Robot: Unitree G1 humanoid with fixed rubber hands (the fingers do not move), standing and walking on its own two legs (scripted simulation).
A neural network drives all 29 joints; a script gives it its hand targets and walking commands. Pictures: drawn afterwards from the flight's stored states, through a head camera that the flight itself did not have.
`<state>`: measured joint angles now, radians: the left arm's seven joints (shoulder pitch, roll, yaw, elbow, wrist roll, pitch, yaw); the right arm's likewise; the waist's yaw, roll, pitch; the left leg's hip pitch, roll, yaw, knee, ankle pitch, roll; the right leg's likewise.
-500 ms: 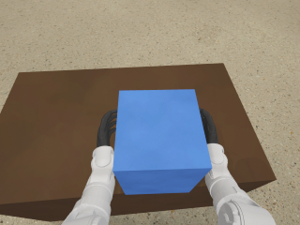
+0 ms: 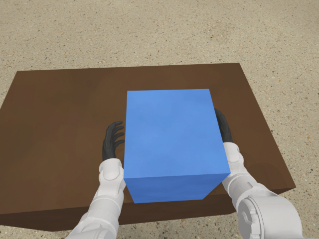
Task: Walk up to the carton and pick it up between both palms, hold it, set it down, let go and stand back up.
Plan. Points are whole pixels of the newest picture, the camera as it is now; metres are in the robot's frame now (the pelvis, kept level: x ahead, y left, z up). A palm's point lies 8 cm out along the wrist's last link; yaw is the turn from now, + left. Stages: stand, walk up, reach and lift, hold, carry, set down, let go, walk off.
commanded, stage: set down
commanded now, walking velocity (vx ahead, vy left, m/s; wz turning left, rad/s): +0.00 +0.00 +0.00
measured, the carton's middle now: (168, 150) +0.36 +0.00 -0.03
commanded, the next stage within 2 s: none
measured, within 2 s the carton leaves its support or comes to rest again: neither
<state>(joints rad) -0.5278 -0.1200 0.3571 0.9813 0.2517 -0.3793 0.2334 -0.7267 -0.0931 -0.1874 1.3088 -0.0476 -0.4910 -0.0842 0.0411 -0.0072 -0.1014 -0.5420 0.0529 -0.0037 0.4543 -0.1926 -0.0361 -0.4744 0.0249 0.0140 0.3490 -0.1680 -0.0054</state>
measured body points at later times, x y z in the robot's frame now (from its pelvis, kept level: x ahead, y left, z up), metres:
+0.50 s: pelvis -0.03 +0.00 +0.00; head +0.04 +0.01 +0.44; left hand +0.33 +0.15 -0.01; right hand +0.35 -0.18 -0.02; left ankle -0.01 +0.13 -0.74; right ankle -0.02 -0.13 -0.74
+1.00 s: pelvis -0.04 -0.01 +0.00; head -0.01 +0.00 +0.45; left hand +0.25 +0.16 -0.02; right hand +0.27 -0.20 -0.02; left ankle -0.01 +0.13 -0.74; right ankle -0.02 -0.13 -0.74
